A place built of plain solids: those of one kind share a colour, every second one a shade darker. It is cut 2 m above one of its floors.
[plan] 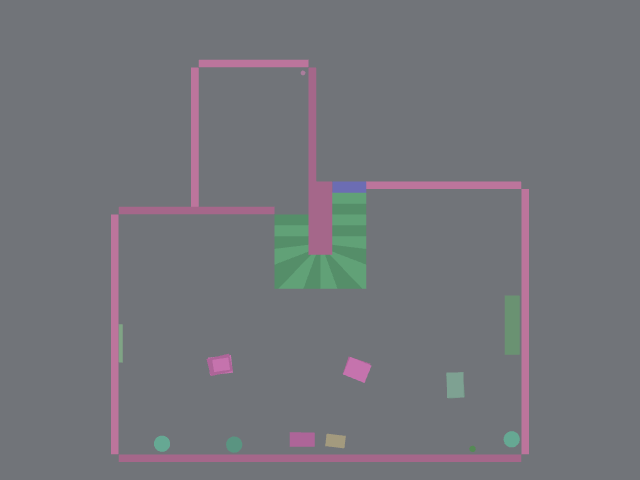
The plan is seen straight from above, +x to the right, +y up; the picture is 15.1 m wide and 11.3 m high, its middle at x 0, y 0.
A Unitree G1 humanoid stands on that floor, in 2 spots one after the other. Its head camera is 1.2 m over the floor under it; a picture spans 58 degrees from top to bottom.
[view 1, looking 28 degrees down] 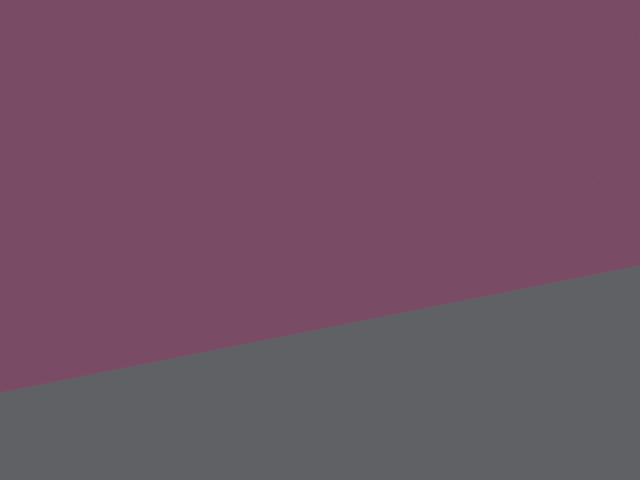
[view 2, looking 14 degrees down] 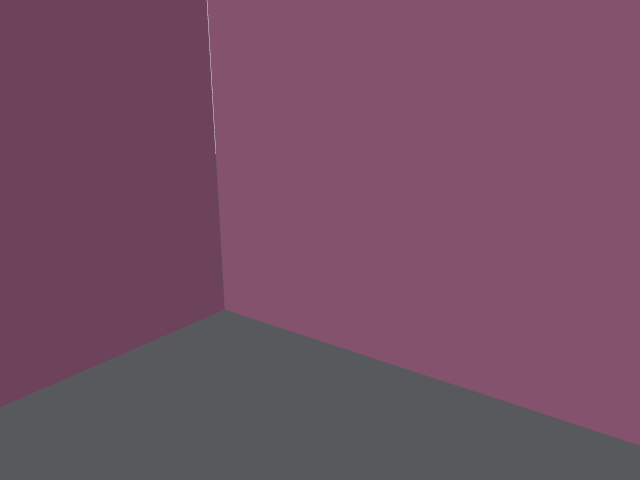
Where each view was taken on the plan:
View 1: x -1.66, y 3.07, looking -17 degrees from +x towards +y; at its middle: wall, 1.64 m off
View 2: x -0.70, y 2.14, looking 125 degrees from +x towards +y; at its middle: wall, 2.42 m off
